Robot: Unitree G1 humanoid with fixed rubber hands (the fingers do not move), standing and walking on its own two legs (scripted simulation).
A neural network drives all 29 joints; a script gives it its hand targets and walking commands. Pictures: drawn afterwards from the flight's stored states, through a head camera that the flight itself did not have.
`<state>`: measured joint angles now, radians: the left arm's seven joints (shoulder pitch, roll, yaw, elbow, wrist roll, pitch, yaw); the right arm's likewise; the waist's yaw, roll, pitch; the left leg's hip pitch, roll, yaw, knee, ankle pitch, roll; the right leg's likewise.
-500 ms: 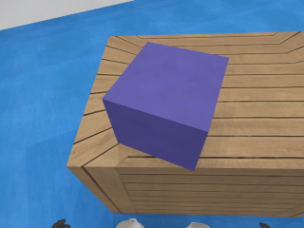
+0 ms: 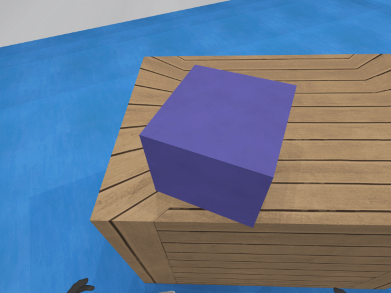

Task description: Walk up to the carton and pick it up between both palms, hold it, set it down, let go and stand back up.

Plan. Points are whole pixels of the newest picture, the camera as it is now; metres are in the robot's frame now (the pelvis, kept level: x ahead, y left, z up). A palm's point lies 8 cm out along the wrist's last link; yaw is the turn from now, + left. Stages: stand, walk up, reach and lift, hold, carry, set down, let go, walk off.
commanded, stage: walk up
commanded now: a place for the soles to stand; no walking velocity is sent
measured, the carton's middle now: (222, 141) +0.44 -0.04 +0.05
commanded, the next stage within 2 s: reach and lift in 0.40 s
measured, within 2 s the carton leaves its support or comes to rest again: neither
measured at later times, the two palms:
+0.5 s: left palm out of the picture +0.09 +0.30 -0.10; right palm out of the picture +0.08 -0.29 -0.11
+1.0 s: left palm (68, 292) +0.14 +0.28 -0.06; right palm out of the picture +0.11 -0.29 -0.04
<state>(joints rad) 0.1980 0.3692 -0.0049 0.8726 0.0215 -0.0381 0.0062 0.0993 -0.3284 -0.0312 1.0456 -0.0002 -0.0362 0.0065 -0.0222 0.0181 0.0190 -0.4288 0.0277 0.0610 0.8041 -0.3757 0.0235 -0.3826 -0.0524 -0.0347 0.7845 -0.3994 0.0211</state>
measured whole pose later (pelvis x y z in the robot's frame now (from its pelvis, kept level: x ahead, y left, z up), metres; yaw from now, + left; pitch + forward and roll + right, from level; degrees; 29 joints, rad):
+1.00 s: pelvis -0.01 +0.00 +0.02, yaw +0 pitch -10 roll -1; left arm 0.17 0.33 0.06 0.51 0.02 0.34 -0.04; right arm 0.24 -0.29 -0.10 0.70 -0.06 -0.14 -0.03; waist -0.02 -0.03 0.12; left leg -0.17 0.03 0.06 0.63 -0.30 0.02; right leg -0.11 -0.04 -0.04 0.59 -0.31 0.02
